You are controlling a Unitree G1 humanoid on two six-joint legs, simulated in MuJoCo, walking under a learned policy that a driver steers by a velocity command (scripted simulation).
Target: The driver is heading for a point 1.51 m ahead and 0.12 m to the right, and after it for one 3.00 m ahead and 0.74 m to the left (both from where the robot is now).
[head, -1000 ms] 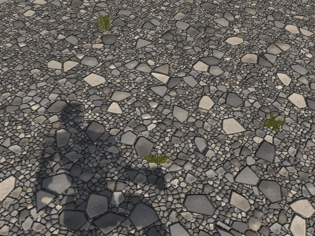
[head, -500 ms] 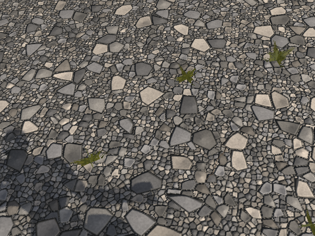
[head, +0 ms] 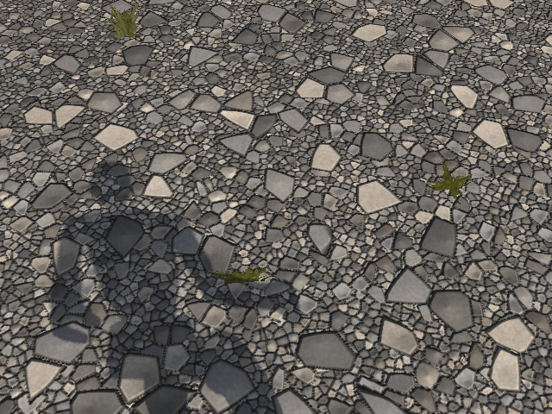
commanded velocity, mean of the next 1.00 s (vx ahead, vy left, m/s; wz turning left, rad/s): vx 0.03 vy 0.00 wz -0.22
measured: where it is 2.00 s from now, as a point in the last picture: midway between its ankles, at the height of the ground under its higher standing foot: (242, 238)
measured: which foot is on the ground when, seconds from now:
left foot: up 0.00-0.04, down 0.06-0.68, up 0.70-1.00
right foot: down 0.00-0.04, up 0.06-0.66, down 0.68-1.00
